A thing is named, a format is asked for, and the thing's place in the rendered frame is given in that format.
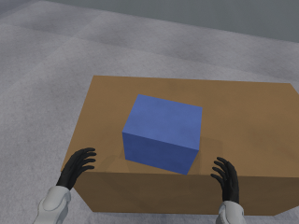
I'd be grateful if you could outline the robot left forearm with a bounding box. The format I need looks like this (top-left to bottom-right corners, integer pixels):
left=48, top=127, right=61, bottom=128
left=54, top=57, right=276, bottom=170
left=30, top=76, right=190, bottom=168
left=33, top=186, right=71, bottom=224

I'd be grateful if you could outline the pedestal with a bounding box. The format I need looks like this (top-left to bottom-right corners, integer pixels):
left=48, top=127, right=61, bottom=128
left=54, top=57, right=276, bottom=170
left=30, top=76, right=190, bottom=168
left=61, top=75, right=299, bottom=217

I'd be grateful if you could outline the robot right forearm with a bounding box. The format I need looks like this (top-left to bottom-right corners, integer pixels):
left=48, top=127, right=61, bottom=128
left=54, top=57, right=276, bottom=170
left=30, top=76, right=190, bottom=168
left=215, top=201, right=247, bottom=224

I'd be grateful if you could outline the robot left hand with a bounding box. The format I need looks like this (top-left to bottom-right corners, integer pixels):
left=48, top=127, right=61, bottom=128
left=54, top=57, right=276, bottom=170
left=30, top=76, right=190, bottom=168
left=56, top=147, right=97, bottom=190

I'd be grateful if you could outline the robot right hand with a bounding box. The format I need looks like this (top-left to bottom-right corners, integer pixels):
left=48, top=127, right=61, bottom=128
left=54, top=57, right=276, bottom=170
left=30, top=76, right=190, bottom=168
left=211, top=157, right=239, bottom=204

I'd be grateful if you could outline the carton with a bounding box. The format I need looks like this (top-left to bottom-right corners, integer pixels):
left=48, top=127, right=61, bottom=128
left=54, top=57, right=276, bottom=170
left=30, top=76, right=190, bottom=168
left=121, top=94, right=203, bottom=175

